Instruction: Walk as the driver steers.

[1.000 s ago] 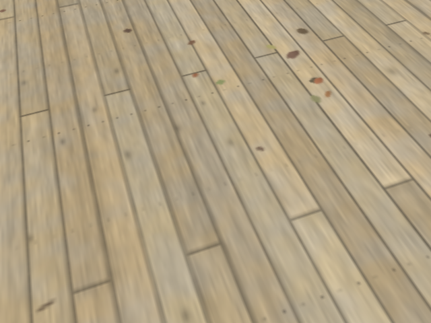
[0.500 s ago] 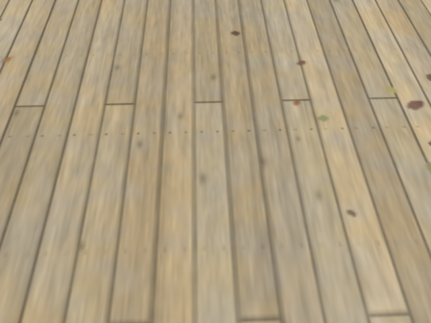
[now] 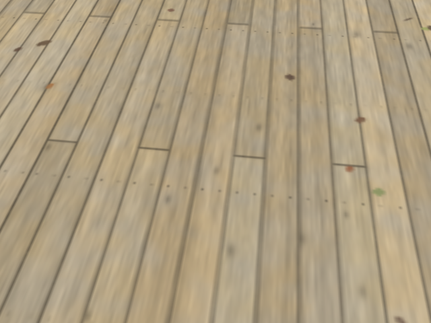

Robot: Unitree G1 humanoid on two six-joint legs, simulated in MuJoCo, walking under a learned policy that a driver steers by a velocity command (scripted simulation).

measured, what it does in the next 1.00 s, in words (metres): walks ahead: left foot, then right foot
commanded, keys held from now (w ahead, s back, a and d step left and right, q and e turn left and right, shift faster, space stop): w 1.00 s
